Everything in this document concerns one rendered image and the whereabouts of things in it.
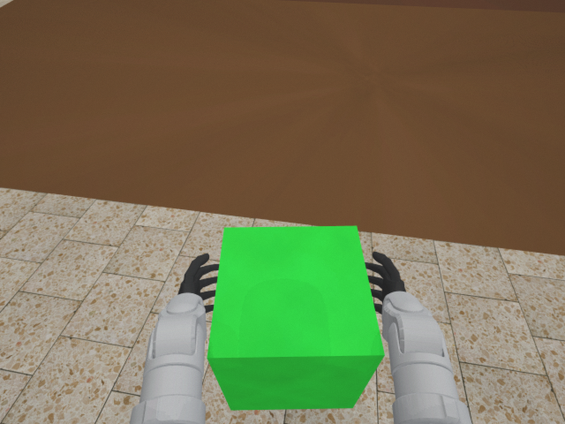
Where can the carton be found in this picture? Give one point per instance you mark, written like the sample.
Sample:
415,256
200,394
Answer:
294,324

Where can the right robot hand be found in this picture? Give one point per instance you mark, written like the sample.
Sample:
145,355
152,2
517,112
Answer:
391,281

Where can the right robot forearm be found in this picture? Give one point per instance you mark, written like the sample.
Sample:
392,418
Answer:
425,389

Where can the left robot hand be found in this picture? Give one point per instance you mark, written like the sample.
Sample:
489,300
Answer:
192,282

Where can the left robot forearm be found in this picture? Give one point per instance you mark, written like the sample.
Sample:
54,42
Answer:
172,380

